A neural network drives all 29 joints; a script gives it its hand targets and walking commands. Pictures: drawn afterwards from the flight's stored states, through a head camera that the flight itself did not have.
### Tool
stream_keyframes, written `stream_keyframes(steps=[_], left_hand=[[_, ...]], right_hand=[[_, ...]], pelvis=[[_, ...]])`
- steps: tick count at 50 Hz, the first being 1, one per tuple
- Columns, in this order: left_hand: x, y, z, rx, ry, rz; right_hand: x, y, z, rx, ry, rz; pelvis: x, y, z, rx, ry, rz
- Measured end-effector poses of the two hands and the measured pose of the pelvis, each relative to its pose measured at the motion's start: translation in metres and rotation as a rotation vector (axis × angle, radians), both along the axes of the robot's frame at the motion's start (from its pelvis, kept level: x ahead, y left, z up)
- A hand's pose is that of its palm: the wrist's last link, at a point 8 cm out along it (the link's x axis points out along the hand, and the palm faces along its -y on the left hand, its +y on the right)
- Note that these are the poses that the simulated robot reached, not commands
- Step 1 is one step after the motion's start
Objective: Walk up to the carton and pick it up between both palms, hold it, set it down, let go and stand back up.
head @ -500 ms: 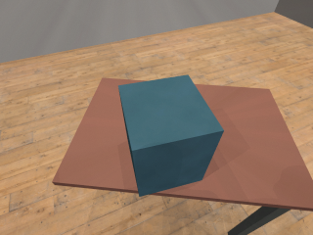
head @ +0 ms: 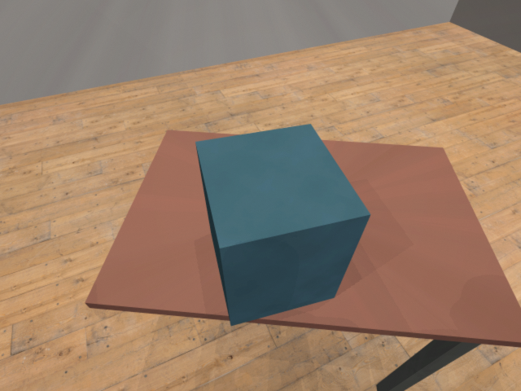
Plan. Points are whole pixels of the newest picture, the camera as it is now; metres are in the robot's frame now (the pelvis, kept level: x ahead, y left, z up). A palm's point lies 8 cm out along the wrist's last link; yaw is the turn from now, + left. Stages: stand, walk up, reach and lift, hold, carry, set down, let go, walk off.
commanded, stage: stand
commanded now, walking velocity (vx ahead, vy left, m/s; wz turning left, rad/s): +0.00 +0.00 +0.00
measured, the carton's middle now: (270, 226) +0.39 -0.01 +0.03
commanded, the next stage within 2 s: walk up in 0.38 s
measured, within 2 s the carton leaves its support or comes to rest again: neither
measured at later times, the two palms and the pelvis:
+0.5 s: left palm out of the picture -0.07 +0.19 -0.15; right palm out of the picture -0.05 -0.19 -0.15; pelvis -0.01 +0.00 +0.00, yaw +0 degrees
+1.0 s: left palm out of the picture -0.01 +0.25 -0.14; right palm out of the picture -0.02 -0.22 -0.14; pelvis -0.01 +0.02 +0.00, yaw +0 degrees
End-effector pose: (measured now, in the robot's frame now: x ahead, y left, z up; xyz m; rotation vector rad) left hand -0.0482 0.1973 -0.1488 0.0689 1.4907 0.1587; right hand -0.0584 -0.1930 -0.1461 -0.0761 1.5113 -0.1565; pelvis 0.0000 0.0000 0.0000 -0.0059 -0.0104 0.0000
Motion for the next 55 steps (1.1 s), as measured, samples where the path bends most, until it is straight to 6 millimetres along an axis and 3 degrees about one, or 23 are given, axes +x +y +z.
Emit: stream_keyframes(steps=[13,30,35,42,49,55], left_hand=[[-0.011,0.006,0.001,0.004,0.013,0.007],[-0.024,-0.006,0.002,-0.014,0.039,0.013],[-0.015,0.002,0.003,0.005,0.005,0.002],[0.013,0.027,0.004,0.046,-0.073,-0.037],[0.038,0.046,0.005,0.075,-0.152,-0.058],[0.045,0.054,0.007,0.078,-0.17,-0.075]], right_hand=[[-0.003,0.011,-0.001,0.026,0.003,0.014],[0.009,0.002,-0.002,0.004,-0.025,0.023],[0.012,-0.012,0.003,-0.044,-0.034,0.021],[0.024,-0.028,0.008,-0.102,-0.074,0.024],[0.038,-0.026,0.009,-0.108,-0.128,0.034],[0.043,-0.018,0.009,-0.096,-0.149,0.037]], pelvis=[[-0.007,0.003,0.0,0.007,0.005,0.004],[-0.008,0.002,0.0,0.0,0.007,0.001],[-0.008,0.005,0.0,-0.004,0.008,0.002],[-0.009,0.011,0.0,-0.003,0.004,-0.003],[-0.009,0.018,0.0,-0.001,-0.004,-0.004],[-0.011,0.023,-0.001,-0.001,-0.003,-0.012]])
